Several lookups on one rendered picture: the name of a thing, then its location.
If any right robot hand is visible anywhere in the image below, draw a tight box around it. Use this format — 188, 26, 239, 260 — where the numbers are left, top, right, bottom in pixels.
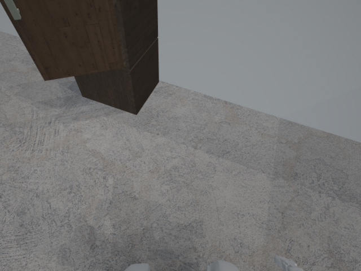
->
274, 256, 304, 271

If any handle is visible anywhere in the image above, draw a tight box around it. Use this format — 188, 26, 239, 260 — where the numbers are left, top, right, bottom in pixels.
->
4, 0, 21, 20

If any cupboard door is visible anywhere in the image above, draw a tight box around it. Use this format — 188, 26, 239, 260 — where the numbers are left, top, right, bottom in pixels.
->
0, 0, 124, 81

